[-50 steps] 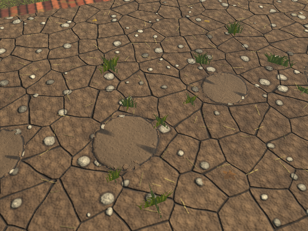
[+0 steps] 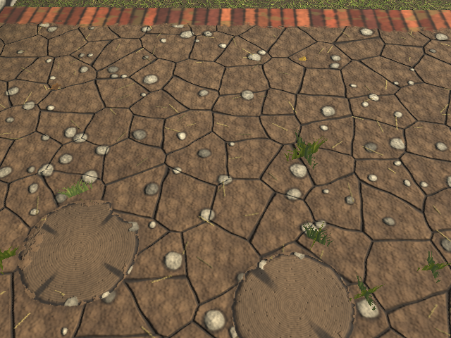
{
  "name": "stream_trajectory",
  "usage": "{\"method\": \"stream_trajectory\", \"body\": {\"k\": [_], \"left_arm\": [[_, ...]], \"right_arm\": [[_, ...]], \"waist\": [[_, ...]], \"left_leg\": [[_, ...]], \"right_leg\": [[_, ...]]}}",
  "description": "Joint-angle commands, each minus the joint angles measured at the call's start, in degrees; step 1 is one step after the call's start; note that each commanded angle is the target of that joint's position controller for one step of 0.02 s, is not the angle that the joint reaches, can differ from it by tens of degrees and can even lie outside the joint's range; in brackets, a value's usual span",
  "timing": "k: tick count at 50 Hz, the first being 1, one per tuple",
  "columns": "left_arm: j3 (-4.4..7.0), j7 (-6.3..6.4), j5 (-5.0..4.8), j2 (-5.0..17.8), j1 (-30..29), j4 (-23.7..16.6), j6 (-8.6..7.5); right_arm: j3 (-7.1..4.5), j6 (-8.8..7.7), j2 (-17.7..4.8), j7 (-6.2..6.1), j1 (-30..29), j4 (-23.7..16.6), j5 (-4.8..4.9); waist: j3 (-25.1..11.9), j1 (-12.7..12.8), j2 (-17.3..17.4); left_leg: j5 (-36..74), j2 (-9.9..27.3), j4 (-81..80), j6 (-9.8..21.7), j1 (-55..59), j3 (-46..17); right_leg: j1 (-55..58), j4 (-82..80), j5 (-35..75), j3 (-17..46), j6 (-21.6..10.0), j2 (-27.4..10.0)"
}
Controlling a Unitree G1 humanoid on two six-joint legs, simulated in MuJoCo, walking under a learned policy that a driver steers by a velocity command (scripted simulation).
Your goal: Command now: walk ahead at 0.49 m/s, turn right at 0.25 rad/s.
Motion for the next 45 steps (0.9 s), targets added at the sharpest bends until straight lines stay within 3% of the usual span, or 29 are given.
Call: {"method": "stream_trajectory", "body": {"k": [1, 7, 9, 10, 11, 12, 13, 14, 15, 16, 18, 19, 20, 22, 27, 30, 32, 33, 34, 35, 36, 37, 38, 39, 41, 43, 45], "left_arm": [[1.27, 0.08, -0.40, 6.58, -0.65, -3.23, -0.82], [1.93, 0.15, 0.03, 8.54, 3.97, -2.34, -0.11], [2.28, 0.51, 0.14, 9.35, 3.28, -2.51, 0.24], [2.35, 0.58, -0.03, 9.41, 2.50, -2.63, 0.29], [2.17, 0.45, -0.42, 8.31, 2.12, -3.00, -0.06], [1.34, 0.40, -1.06, 5.02, 0.30, -5.59, -0.56], [0.95, 0.63, -2.34, 2.85, 4.82, -7.20, -0.15], [1.66, 0.98, -0.56, 6.82, 3.98, -5.57, 0.99], [1.79, 0.37, 0.19, 6.38, 0.74, -5.49, 1.34], [1.65, -0.16, 0.46, 5.05, -1.20, -5.78, 1.58], [1.81, -1.00, 1.45, 4.31, -2.65, -5.82, 2.92], [1.81, -1.16, 1.45, 3.78, -2.11, -6.42, 3.49], [1.82, -1.21, 1.48, 3.75, -3.01, -6.83, 3.92], [1.68, -1.45, 1.53, 3.28, -5.75, -8.10, 4.39], [0.04, -3.01, 1.19, 1.57, -14.76, -12.16, 4.41], [0.25, -3.12, 1.62, 3.38, -16.27, -13.56, 4.42], [0.81, -2.77, 2.08, 4.93, -14.16, -13.68, 4.05], [1.22, -2.41, 2.47, 5.56, -10.09, -12.66, 3.45], [1.94, -1.57, 3.14, 7.44, -4.80, -11.01, 2.59], [3.22, -0.59, 2.80, 13.55, -2.67, -11.69, 2.02], [4.47, -0.17, -0.03, 17.61, -2.19, -13.27, 2.99], [3.62, 0.60, -1.35, 13.21, -3.02, -13.90, 4.17], [2.04, 1.20, -1.12, 8.94, -7.61, -13.89, 4.51], [0.63, 1.50, -0.61, 5.31, -10.70, -13.34, 4.64], [-0.48, 1.83, 0.04, 3.00, -12.70, -12.34, 4.04], [-0.95, 1.76, 0.90, 2.85, -12.68, -10.99, 3.05], [-0.82, 1.85, 1.18, 4.12, -13.29, -10.09, 2.60]], "right_arm": [[0.77, -0.19, -0.93, 0.26, -2.89, -4.33, 0.33], [1.02, -0.84, -2.23, -0.33, -12.06, -7.47, 1.68], [0.65, -1.45, -2.98, -0.78, -9.07, -6.94, 1.79], [0.21, -1.95, -3.71, -1.23, -4.74, -5.57, 1.61], [-0.80, -2.75, -6.53, -2.04, 1.48, -4.04, 0.87], [-2.02, -3.07, -11.58, -3.07, 11.67, -3.55, -0.43], [-3.11, -1.98, -15.12, -3.24, 11.77, -3.01, -0.38], [-2.50, -1.44, -10.12, -3.00, 9.73, -3.23, 0.15], [-1.43, -1.60, -5.70, -2.60, 6.76, -3.71, 0.67], [-1.00, -1.88, -4.05, -2.25, 5.02, -3.45, 0.81], [-0.49, -2.59, -2.34, -2.34, 4.44, -2.43, 1.39], [-0.62, -3.16, -3.14, -2.32, 5.17, -1.91, 1.61], [-0.72, -3.55, -3.13, -2.25, 6.03, -1.26, 2.00], [-0.98, -3.61, -3.80, -2.33, 6.83, -0.39, 2.40], [-1.41, -2.05, -5.63, -2.92, 6.07, 0.74, 2.47], [-2.25, -1.34, -7.90, -3.20, 7.53, 1.52, 2.70], [-2.73, -0.57, -9.12, -3.64, 7.84, 1.78, 2.88], [-2.88, 0.03, -9.54, -3.78, 7.71, 1.81, 3.08], [-2.78, 0.39, -9.38, -3.60, 9.44, 1.95, 3.03], [-1.75, 0.87, -5.26, -3.26, 13.77, 0.03, 1.89], [-1.30, 2.04, -4.76, -3.10, 16.82, -1.69, 2.86], [-1.58, 3.02, -6.56, -3.16, 13.79, -0.17, 1.63], [-1.28, 3.19, -5.52, -2.95, 10.08, -0.45, 2.20], [-0.95, 3.23, -4.65, -3.00, 8.34, 0.02, 2.04], [-0.80, 4.87, -4.19, -2.82, 11.62, 2.45, 1.08], [-0.55, 5.78, -2.89, -2.38, 14.45, 4.43, 1.96], [-0.59, 6.12, -2.81, -2.21, 12.40, 4.56, 2.27]], "waist": [[1.37, -1.79, -5.53], [0.62, 1.03, -5.81], [-0.19, -0.73, -6.32], [-1.58, -2.91, -5.23], [-5.47, -5.47, -2.47], [-13.97, -9.87, 4.79], [-15.58, -7.17, 15.31], [-9.99, -5.96, 7.14], [-4.86, -5.18, 1.71], [-2.23, -4.17, 0.67], [0.22, -2.53, 2.44], [-0.78, -1.58, 4.50], [-1.25, -1.11, 3.72], [-1.78, -0.78, 3.43], [-0.48, -2.10, 5.34], [-1.51, -2.72, 5.08], [-2.94, -2.10, 4.71], [-5.10, -0.35, 2.95], [-8.80, 1.89, -1.85], [-14.08, 0.08, -12.38], [-23.32, 0.16, -17.91], [-21.48, 1.48, -6.41], [-13.69, 0.23, -5.18], [-8.19, -1.76, -3.00], [-6.31, -3.95, -5.32], [-7.08, -5.09, -4.77], [-5.35, -4.66, -6.01]], "left_leg": [[6.46, 0.75, -9.29, -1.79, 0.34, 1.33], [9.38, -2.04, -20.30, -2.72, 6.01, 1.76], [6.56, -3.21, -25.22, -1.95, 12.14, 1.45], [6.59, -3.93, -29.47, -1.06, 19.01, 1.58], [5.57, -0.08, -31.38, 0.83, 29.12, -2.24], [-5.54, 14.41, -33.61, 4.24, 41.53, -15.77], [-14.13, 24.13, -40.31, 9.89, 47.26, -36.17], [-17.79, 23.06, -40.43, 10.80, 41.80, -36.59], [-13.15, 19.82, -41.00, 9.68, 36.42, -28.85], [-4.45, 17.36, -42.42, 8.59, 31.89, -21.62], [11.20, 12.78, -43.59, 5.95, 27.21, -10.83], [23.93, 13.50, -42.08, 6.76, 26.92, -8.15], [35.58, 13.46, -40.77, 7.23, 27.37, -5.24], [44.45, 13.17, -39.95, 7.61, 27.94, -0.28], [41.08, 9.99, -39.35, 6.08, 23.94, 9.82], [42.14, 11.73, -34.84, 5.15, 26.14, 10.60], [45.36, 12.38, -27.48, 4.55, 28.19, 10.88], [43.64, 11.37, -19.38, 3.78, 27.84, 11.85], [34.29, 8.53, -7.35, 1.56, 24.39, 13.21], [-4.55, 4.41, 9.15, -0.94, 10.65, 13.84], [-25.80, -4.50, 23.21, -2.37, -0.85, 6.48], [-20.42, -0.22, 23.76, -2.39, -2.18, 1.21], [-16.03, 0.82, 21.16, -2.29, -2.04, 1.22], [-12.24, 2.50, 15.55, -2.29, -0.12, 0.88], [-7.65, 2.09, 10.61, -1.95, 8.83, 1.64], [-6.66, 0.84, 5.75, -1.62, 14.10, 0.87], [-6.52, -0.04, -0.59, -1.37, 14.32, 0.27]], "right_leg": [[-3.17, -10.68, 9.32, 14.84, -8.95, -13.56], [0.30, -5.27, 14.27, 17.04, -7.03, -13.84], [0.60, -1.33, 14.55, 18.79, -5.79, -13.77], [-0.72, 3.28, 15.62, 18.26, -4.64, -12.04], [-4.25, 12.30, 14.30, 15.99, -3.06, -8.78], [-11.29, 27.71, 1.36, 10.32, -1.44, -5.36], [-26.35, 39.19, -21.23, 3.11, -0.29, 0.66], [-30.43, 45.84, -18.78, 3.62, -0.61, -4.13], [-30.17, 46.78, -13.48, 4.41, -0.51, -5.86], [-28.86, 45.88, -10.37, 4.23, 0.16, -7.28], [-26.52, 44.82, -7.93, 3.11, 1.43, -8.39], [-25.63, 45.24, -7.64, 2.32, 2.24, -7.84], [-26.06, 45.63, -7.08, 2.04, 2.84, -7.76], [-27.52, 43.99, -4.56, 1.09, 3.94, -7.38], [-19.95, 24.23, 6.93, -3.32, 3.42, -7.05], [-14.99, 17.92, 5.19, -5.30, 1.43, -5.77], [-11.56, 14.65, 1.11, -5.85, -0.61, -4.19], [-6.72, 10.58, 2.24, -5.97, -1.79, -2.62], [1.51, 5.21, 11.19, -3.74, -3.42, -2.76], [14.59, 9.65, 37.94, 13.74, -6.80, -18.73], [23.27, 6.30, 47.42, 33.51, -18.95, -30.50], [18.98, 3.55, 37.55, 27.23, -17.31, -28.17], [11.00, 1.20, 30.44, 21.85, -15.47, -25.31], [4.35, -1.47, 26.09, 17.29, -11.92, -21.71], [-3.94, -3.77, 27.12, 10.15, -8.48, -17.84], [-6.41, -4.92, 26.29, 6.71, -7.33, -17.14], [-6.41, -6.36, 17.86, 5.44, -6.36, -16.83]]}}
